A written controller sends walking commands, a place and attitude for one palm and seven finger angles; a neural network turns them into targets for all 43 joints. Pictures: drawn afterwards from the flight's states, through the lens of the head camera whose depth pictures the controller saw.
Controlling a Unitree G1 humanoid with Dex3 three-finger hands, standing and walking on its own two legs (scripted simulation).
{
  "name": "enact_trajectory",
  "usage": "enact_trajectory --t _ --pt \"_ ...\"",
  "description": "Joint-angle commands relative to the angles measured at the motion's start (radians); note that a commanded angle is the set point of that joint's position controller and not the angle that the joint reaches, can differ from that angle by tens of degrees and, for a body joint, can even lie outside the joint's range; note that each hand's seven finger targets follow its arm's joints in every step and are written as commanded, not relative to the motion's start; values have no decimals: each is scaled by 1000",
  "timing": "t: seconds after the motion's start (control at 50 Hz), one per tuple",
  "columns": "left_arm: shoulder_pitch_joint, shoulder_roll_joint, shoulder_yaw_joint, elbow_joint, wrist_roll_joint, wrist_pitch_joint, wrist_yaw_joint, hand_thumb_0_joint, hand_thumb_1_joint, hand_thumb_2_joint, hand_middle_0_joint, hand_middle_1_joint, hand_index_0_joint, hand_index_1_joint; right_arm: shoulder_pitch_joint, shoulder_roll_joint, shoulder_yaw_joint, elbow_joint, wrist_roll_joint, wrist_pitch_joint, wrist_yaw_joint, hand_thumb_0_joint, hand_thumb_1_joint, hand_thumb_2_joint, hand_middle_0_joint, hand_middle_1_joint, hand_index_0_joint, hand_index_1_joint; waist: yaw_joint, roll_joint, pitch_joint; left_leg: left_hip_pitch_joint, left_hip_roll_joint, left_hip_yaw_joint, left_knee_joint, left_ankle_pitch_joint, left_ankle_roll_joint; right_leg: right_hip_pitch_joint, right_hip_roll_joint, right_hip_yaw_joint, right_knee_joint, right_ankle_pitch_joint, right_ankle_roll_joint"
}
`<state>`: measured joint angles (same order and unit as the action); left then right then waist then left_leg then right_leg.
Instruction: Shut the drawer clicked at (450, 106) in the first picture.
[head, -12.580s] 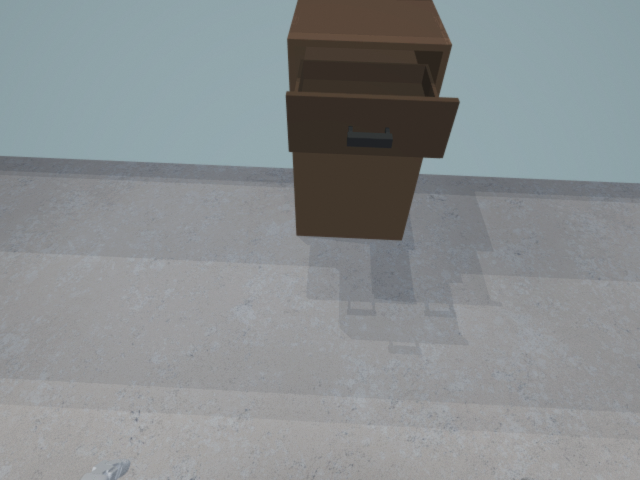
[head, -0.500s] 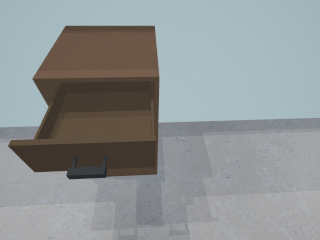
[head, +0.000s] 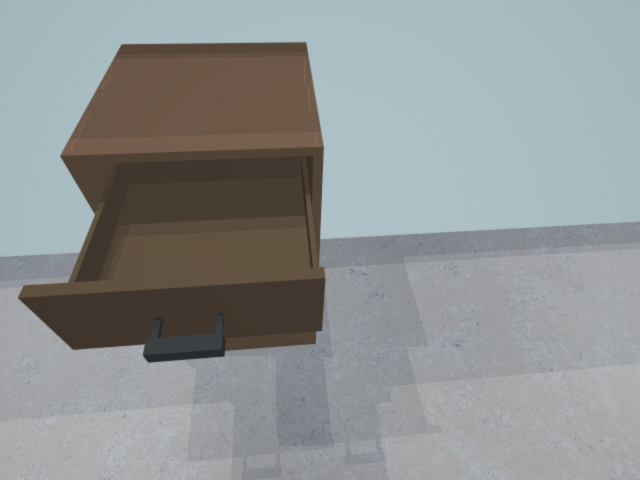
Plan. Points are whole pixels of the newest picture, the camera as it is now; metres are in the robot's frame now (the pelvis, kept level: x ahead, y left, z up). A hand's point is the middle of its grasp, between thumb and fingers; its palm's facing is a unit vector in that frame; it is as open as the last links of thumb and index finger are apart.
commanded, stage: raise the hand and make a fist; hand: left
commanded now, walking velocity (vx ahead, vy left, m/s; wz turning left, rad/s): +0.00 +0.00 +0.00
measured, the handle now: (187, 334) +0.32 +0.22 -0.06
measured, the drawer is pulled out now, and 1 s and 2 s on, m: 0.27 0.27 0.27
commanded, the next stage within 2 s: bring the fist close to the handle in 1.96 s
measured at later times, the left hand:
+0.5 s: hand out of the picture +0.10 +0.15 -0.06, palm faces +0.24 -0.97 -0.04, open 5.8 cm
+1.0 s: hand (169, 467) +0.14 +0.17 +0.00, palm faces +0.22 -0.97 -0.09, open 3.4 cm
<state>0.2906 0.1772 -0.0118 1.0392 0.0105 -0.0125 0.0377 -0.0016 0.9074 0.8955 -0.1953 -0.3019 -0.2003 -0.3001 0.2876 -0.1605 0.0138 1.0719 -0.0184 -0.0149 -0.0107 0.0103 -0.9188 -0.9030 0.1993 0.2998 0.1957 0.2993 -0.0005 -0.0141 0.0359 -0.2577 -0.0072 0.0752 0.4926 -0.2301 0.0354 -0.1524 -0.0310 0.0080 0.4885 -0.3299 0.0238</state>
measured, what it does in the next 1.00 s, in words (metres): lowers itself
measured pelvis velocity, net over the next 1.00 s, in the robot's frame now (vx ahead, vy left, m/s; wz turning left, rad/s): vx -0.02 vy -0.04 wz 0.04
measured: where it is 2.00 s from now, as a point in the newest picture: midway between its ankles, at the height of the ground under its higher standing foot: outside the picture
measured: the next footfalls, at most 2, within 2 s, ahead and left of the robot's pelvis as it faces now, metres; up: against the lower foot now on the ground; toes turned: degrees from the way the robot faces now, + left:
none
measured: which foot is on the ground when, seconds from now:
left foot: down 0.00-1.00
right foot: down 0.00-1.00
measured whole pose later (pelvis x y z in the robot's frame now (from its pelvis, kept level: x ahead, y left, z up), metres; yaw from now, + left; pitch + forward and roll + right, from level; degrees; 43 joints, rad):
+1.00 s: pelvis -0.02 -0.04 -0.07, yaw +2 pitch +12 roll -1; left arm 0.64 0.18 0.22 -0.13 -0.30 -0.47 -0.19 0.01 0.90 0.90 -0.96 -1.14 -0.97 -1.13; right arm 0.29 -0.25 -0.07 0.63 0.02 -0.19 -0.06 0.02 -0.91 -0.90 0.20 0.30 0.20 0.30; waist 0.00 0.03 -0.12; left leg -0.82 0.04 -0.03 1.02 -0.42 -0.03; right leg -0.69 0.02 -0.08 1.03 -0.56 -0.04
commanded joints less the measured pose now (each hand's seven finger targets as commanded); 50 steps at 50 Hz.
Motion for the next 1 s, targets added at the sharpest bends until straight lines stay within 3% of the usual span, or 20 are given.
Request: enact_trajectory --t 0.0,0.04,0.06,0.08,0.1,0.12,0.14,0.16,0.24,0.28,0.34,0.4,0.44,0.52,0.6,0.68,0.72,0.84,0.92,0.98 --pt "85 91 16 -14 2 -8 6 0 900 900 -200 -300 -200 -300 34 -118 -23 -24 10 -21 -12 0 -900 -900 200 300 200 300 8 16 -18 88 115 -120 -97 207 16 -44 -54 36 -77 167 -43" --pt "105 98 16 7 17 -20 40 0 900 900 -200 -300 -200 -300 -31 -151 -26 -84 17 -19 -7 0 -900 -900 200 300 200 300 14 18 54 30 138 -109 61 306 -11 -109 -83 76 -117 283 -40" --pt "-630 353 189 -1575 -150 -221 60 0 900 900 -220 -322 -220 -322 -13 -290 -74 -423 59 -164 -38 0 -900 -900 200 300 200 300 -103 184 -477 316 30 -108 -30 372 -21 -99 16 -59 9 370 -61" --pt "-102 255 155 -1317 -77 -167 96 0 900 900 -240 -343 -240 -343 -96 -177 -27 -366 49 -267 -72 0 -900 -900 200 300 200 300 21 334 -465 438 97 -114 -67 491 -31 -149 32 -63 111 162 -69" --pt "-49 168 87 -1230 -100 -114 150 0 900 900 -260 -365 -260 -365 -92 -181 -41 -296 50 -297 -77 0 -900 -900 200 300 200 300 -18 268 -366 290 86 -115 -86 399 -75 -187 39 -90 130 39 -59" --pt "258 -88 -60 -966 -103 -15 135 0 900 900 -280 -387 -280 -387 -55 -145 -41 -268 62 -293 -60 0 -900 -900 200 300 200 300 -35 160 -195 193 86 -130 -96 267 -48 -268 30 -95 121 -6 -46" --pt "76 -59 -42 -1174 -146 -48 117 0 900 900 -300 -408 -300 -408 -69 -182 -52 -355 58 -294 -51 0 -900 -900 200 300 200 300 -43 111 -87 72 72 -142 -76 145 -38 -263 20 -102 93 22 -42" --pt "82 9 24 -1159 -130 -95 109 0 900 900 -320 -430 -320 -430 -93 -197 -72 -377 47 -301 -52 0 -900 -900 200 300 200 300 -59 57 -60 6 52 -134 -19 47 -30 -295 25 -111 54 25 -44" --pt "512 -79 83 -926 -163 -310 -26 0 900 900 -400 -517 -400 -517 -168 -179 -99 -489 18 -271 -13 0 -900 -900 200 300 200 300 46 -251 -79 -223 32 -88 190 113 -44 -418 59 -162 206 82 -46" --pt "522 -89 99 -961 -211 -468 -139 0 900 900 -440 -560 -440 -560 -199 -179 -115 -530 13 -257 12 0 -900 -900 200 300 200 300 71 -253 -145 -327 24 -70 288 86 -54 -483 56 -155 322 101 -46" --pt "424 -8 154 -1046 -231 -622 -231 0 900 900 -500 -625 -500 -625 -223 -180 -122 -605 16 -255 30 0 -900 -900 200 300 200 300 73 -23 -231 -414 9 -42 416 19 -47 -571 41 -101 433 80 -57" --pt "211 143 246 -1306 -217 -681 -199 0 900 900 -560 -690 -560 -690 -198 -174 -118 -646 2 -256 13 0 -900 -900 200 300 200 300 48 137 -381 -424 12 -52 497 -39 -26 -631 44 -44 479 -13 -58" --pt "127 126 223 -1435 -234 -704 -174 0 900 900 -600 -733 -600 -733 -186 -158 -107 -668 5 -255 -6 0 -900 -900 200 300 200 300 10 192 -420 -413 13 -66 538 -78 -10 -657 40 -4 456 -77 -57" --pt "21 119 170 -1499 -276 -705 -204 0 900 900 -680 -820 -680 -820 -150 -170 -90 -651 24 -270 -46 0 -900 -900 200 300 200 300 -64 129 -361 -480 24 -85 611 -164 4 -700 35 72 368 -229 -48" --pt "80 145 161 -1267 -300 -522 -317 0 900 900 -760 -907 -760 -907 -155 -183 -66 -635 50 -260 -77 0 -900 -900 200 300 200 300 -73 -1 -256 -577 29 -95 615 -213 8 -643 14 146 268 -311 -15" --pt "178 216 294 -1198 -339 -261 -347 0 900 900 -840 -993 -840 -993 -189 -177 -53 -683 66 -210 -94 0 -900 -900 200 300 200 300 24 -52 -303 -582 8 -108 545 -165 0 -437 -36 186 235 -174 20" --pt "250 203 354 -1237 -357 -209 -295 0 900 900 -880 -1037 -880 -1037 -198 -154 -53 -690 62 -189 -93 0 -900 -900 200 300 200 300 63 -55 -336 -533 10 -114 506 -93 -6 -374 -42 155 255 -23 30" --pt "354 168 385 -1358 -320 -409 -166 0 900 900 -1000 -1167 -1000 -1167 -143 -121 -90 -632 39 -205 -63 0 -900 -900 200 300 200 300 61 -48 -347 -454 14 -96 458 66 -18 -344 -13 49 368 410 32" --pt "360 85 229 -1360 -303 -539 -232 0 900 900 -1080 -1253 -1080 -1253 -139 -150 -96 -620 39 -247 -48 0 -900 -900 200 300 200 300 -4 -5 -298 -420 12 -97 472 46 -4 -471 4 14 364 273 19" --pt "359 57 162 -1377 -328 -556 -293 0 900 900 -1140 -1318 -1140 -1318 -127 -177 -96 -632 50 -283 -54 0 -900 -900 200 300 200 300 -22 4 -313 -406 10 -104 471 -9 4 -513 9 8 339 117 2"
